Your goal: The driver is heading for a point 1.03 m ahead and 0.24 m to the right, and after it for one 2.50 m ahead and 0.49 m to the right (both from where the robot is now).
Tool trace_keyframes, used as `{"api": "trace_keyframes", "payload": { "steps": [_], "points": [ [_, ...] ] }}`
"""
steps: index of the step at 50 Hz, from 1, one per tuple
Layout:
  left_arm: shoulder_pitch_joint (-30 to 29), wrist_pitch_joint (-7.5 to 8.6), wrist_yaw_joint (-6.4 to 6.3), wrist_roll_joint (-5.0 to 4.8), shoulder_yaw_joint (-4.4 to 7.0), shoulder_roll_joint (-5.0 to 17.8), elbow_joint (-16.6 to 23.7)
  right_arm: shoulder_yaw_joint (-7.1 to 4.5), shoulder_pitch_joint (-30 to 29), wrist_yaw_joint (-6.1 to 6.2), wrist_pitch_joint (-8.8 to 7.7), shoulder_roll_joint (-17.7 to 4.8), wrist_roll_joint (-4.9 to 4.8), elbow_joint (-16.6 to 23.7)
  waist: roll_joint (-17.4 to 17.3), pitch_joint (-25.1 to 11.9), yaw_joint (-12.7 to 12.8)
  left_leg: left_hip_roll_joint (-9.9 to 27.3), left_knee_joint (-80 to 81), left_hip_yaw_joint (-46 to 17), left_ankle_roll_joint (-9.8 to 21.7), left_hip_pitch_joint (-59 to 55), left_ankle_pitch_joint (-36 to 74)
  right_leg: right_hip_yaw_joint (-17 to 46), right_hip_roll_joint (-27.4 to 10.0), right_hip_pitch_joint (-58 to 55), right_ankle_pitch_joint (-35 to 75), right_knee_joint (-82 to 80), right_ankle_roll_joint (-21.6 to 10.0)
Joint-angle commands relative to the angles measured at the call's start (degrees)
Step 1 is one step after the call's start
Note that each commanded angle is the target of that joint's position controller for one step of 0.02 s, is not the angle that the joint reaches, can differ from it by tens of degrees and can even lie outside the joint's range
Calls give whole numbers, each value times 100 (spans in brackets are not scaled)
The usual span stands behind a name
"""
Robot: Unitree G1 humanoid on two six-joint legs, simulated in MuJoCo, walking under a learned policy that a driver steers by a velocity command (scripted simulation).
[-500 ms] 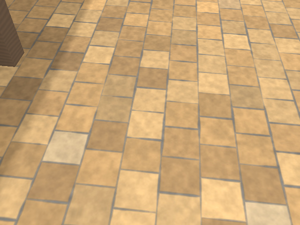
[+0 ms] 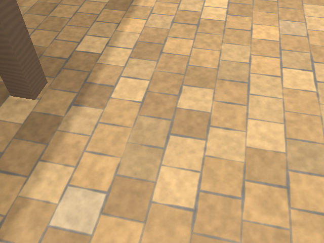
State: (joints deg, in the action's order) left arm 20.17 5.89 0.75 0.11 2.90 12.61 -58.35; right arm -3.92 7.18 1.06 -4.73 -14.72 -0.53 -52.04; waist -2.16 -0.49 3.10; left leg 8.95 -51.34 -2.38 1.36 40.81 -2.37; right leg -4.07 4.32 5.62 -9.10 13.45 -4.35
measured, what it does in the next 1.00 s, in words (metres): walks ahead, turning right: left foot, then right foot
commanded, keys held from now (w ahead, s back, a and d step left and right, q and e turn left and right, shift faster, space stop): w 0.42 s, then w+e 0.58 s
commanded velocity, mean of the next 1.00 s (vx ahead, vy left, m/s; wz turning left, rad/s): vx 0.50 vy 0.00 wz -0.22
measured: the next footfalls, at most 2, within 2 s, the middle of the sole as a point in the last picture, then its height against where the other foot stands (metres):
left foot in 0.24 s outside the picture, level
right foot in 0.82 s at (201, 217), level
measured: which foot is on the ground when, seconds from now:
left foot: up 0.00-0.22, down 0.24-0.80, up 0.82-1.00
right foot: down 0.00-0.26, up 0.28-0.80, down 0.82-1.00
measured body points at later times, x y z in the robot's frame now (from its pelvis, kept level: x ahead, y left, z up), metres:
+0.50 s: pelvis +0.29 +0.08 +0.00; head +0.31 +0.09 +0.45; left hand +0.41 +0.34 -0.13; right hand +0.31 -0.19 -0.13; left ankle +0.29 +0.16 -0.75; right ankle +0.37 -0.10 -0.67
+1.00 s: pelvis +0.58 -0.02 -0.01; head +0.61 -0.03 +0.44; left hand +0.73 +0.23 -0.13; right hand +0.64 -0.31 -0.12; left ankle +0.61 +0.15 -0.66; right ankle +0.60 -0.08 -0.75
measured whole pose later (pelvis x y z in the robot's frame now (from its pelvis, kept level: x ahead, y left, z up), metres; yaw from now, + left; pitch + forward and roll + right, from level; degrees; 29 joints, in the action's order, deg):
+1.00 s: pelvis +0.58 -0.02 -0.01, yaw -16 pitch +2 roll +0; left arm 14.7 3.8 1.4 -0.5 4.7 14.6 -47.4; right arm -3.3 8.7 0.4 -7.2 -15.4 0.0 -48.1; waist -1.0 2.0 1.2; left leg 5.0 -64.7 -2.9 -0.1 31.4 -19.7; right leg 1.0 6.6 16.5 -8.6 23.4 -6.3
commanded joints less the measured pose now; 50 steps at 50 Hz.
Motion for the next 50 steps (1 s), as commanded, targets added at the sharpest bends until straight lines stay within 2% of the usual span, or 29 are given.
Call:
{"api": "trace_keyframes", "payload": {
  "steps": [1,5,8,10,11,12,13,14,15,16,17,18,19,21,23,29,35,36,38,39,40,41,42,43,44,45,46,48,50],
  "points": [
    [-87,58,-100,-55,151,898,326,-20,-301,-55,-60,-184,-1,294,482,404,-113,-111,1035,133,-66,-154,877,827,-1475,384,729,-830,-774],
    [362,-14,-115,-109,176,955,152,44,-990,-178,-94,-160,-63,508,490,568,133,-301,1796,259,-45,-130,818,745,-1651,-272,711,-619,-737],
    [449,-105,-141,-128,228,1020,73,43,-1167,-288,-151,-263,-84,672,560,584,75,-377,2121,235,139,-127,252,822,-1937,-870,1066,-241,-651],
    [265,-160,-154,-128,265,1114,112,-39,-738,-315,-189,-474,-90,613,714,304,-233,-601,2255,405,311,-887,-157,772,-1961,-1014,2267,277,-518],
    [112,-191,-152,-127,254,1096,150,-147,-66,-301,-199,-657,-74,422,718,-101,-616,-820,2359,596,444,-1833,-163,569,-1752,-912,3251,1068,-395],
    [75,-202,-150,-87,181,923,218,-302,1002,-257,-198,-993,-47,107,568,-804,-1040,-673,2208,413,664,-3411,-56,316,-1418,-252,3218,2380,-206],
    [618,-134,-108,-12,15,389,344,-450,1921,-216,-176,-1598,85,-61,-565,-1807,-990,860,2241,-1827,1430,-5768,-452,48,-716,1834,1157,4705,161],
    [732,22,-63,-85,-74,173,286,-374,2049,-244,-152,-1409,34,-129,-1414,-2347,-917,1501,3312,-4034,1920,-6534,-1211,688,-50,3167,-2244,6003,278],
    [254,139,-36,-242,77,775,384,-237,1659,-251,-163,-998,-14,-68,-967,-1673,-935,1282,3421,-3497,1590,-6047,-1558,1116,-449,3789,-2132,6531,130],
    [-239,192,-38,-304,95,899,539,-162,1156,-236,-159,-746,-5,73,-602,-1027,-832,1082,3476,-2606,1359,-5221,-1258,944,-763,3914,-1639,6463,36],
    [-468,178,-76,-243,113,859,572,-99,717,-254,-162,-582,41,143,-130,-566,-635,860,3678,-1949,1246,-4296,-743,811,-1029,3675,-1138,6075,42],
    [-468,103,-114,-163,167,826,557,-48,488,-270,-185,-415,89,165,-129,-340,-434,640,3864,-1503,1148,-3685,-444,834,-1226,3328,-835,5681,46],
    [-335,11,-119,-142,168,700,527,-24,437,-290,-189,-344,119,130,-224,-247,-292,514,4040,-1252,1122,-3314,-341,838,-1305,3016,-667,5493,59],
    [-229,-113,-140,-127,154,494,502,-48,606,-273,-215,-445,91,19,-205,-98,-188,427,4284,-901,1208,-3007,-18,763,-1352,2921,-495,5162,135],
    [-508,-175,-147,-123,170,506,596,-99,767,-194,-231,-627,118,-58,-101,66,-201,464,4432,-578,1221,-3087,295,784,-1383,3323,-15,4724,238],
    [-1522,-153,-23,-138,142,391,924,-95,1080,-39,-202,-676,113,-175,-104,332,-501,287,4602,446,863,-3406,476,677,-1097,3482,1591,2959,247],
    [-2322,-148,188,-140,59,306,1389,-137,1489,12,-45,-748,42,-351,-20,634,-749,673,4190,902,731,-4617,1053,366,-919,3822,1131,2153,43],
    [-2348,-145,234,-144,66,337,1467,-156,1447,25,-3,-796,26,-336,-69,622,-703,733,3990,970,685,-4759,1497,259,-861,3754,846,2106,-26],
    [-2088,-148,298,-142,155,530,1547,-207,1244,76,76,-984,7,-226,-296,313,-447,755,3247,1165,548,-4879,3477,-117,-526,3055,226,2130,-217],
    [-1592,-159,308,-143,256,717,1481,-226,1163,106,127,-1059,11,-173,-405,-22,-156,704,2487,1267,462,-4825,4381,-278,-285,2347,-2,2154,-341],
    [-688,-167,282,-155,426,1012,1271,-211,1048,128,168,-1063,0,-102,-314,-505,326,484,1288,1414,290,-4418,4491,-302,-35,1074,262,1828,-539],
    [249,-209,164,-131,624,1557,1110,-153,1100,137,122,-972,62,55,345,-1137,653,232,-541,1452,43,-2962,2818,1065,-821,-767,338,1712,-932],
    [286,-187,142,-173,671,1992,1117,142,1716,-16,-82,-33,203,283,1699,-1762,-27,-1079,-2544,811,-296,-375,-2743,4345,-2237,-2759,-466,1141,-2052],
    [568,-175,119,-122,536,1540,1149,53,1086,-111,-352,-527,-48,370,1160,-2136,383,-1064,-3088,-307,-142,324,-3019,5062,-2337,-3074,-737,465,-1993],
    [322,-145,89,-90,464,1242,1156,-2,560,-151,-479,-731,-220,546,977,-1364,421,-760,-2999,-326,8,786,-2539,4161,-2144,-2585,-287,445,-1684],
    [-130,-121,85,-111,406,1068,1283,6,390,-122,-526,-716,-153,578,387,-916,183,-493,-2513,-292,65,577,-2045,3459,-1905,-1684,231,414,-1489],
    [-566,-121,89,-91,348,888,1413,-55,324,-75,-499,-756,-9,551,121,-563,-68,-329,-2018,-246,20,145,-1813,2946,-1709,-749,808,305,-1376],
    [-850,-119,56,-39,303,809,1562,-118,506,-52,-328,-734,62,611,237,-384,-408,-184,-1495,-267,-102,-502,-1687,2584,-1503,173,1244,32,-1380],
    [-772,-106,-11,-74,339,979,1590,-102,440,-24,-208,-588,116,698,307,-206,-472,-197,-879,-126,-281,-595,-1463,2239,-1382,678,1525,-112,-1382]
  ]
}}
Velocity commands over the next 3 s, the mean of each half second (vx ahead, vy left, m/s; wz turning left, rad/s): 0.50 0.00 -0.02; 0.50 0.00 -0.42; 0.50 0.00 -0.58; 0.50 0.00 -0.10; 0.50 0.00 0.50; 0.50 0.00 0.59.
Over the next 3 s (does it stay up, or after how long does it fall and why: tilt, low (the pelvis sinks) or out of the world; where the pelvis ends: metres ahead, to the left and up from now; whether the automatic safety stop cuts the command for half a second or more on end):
stays up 1.57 -0.45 -0.01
